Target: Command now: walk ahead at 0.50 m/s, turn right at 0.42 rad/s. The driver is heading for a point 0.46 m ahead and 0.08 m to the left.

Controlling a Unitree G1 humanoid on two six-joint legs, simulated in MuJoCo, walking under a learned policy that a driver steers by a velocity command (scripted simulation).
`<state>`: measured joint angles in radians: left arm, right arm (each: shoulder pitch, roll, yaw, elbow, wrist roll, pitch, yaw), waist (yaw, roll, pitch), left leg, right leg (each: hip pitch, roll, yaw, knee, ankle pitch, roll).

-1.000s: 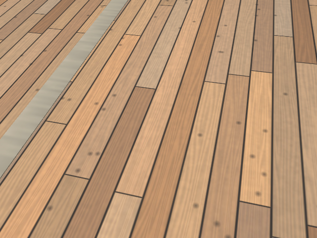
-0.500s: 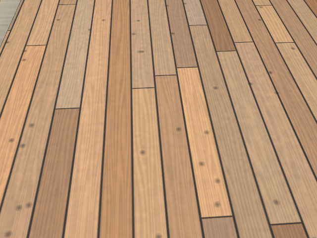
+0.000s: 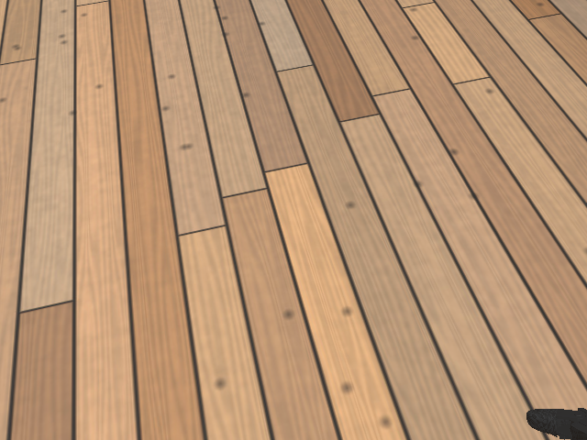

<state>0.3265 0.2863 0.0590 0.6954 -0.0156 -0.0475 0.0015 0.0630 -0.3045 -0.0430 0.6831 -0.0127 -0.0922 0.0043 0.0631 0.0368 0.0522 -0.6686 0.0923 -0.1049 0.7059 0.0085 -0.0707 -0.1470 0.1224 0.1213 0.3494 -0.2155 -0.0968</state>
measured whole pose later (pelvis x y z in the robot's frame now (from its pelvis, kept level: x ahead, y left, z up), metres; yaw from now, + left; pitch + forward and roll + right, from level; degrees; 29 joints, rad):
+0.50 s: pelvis +0.28 +0.05 +0.00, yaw -4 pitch +1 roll +1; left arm 0.12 0.28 0.04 0.67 0.00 -0.06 -0.01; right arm 0.35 -0.26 -0.04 0.83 0.00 -0.07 0.01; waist -0.08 -0.04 0.05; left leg -0.08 -0.06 0.01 0.26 -0.20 0.05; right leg -0.63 -0.08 0.05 0.71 -0.06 0.02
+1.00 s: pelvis +0.41 +0.02 -0.01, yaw -4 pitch -1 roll -1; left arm 0.15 0.22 0.02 0.82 0.02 -0.01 0.00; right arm 0.24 -0.25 -0.02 0.88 -0.02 0.03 -0.03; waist 0.00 -0.01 0.02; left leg -0.26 0.05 -0.03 0.57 -0.30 -0.04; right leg -0.33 0.03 -0.01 0.50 -0.16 -0.02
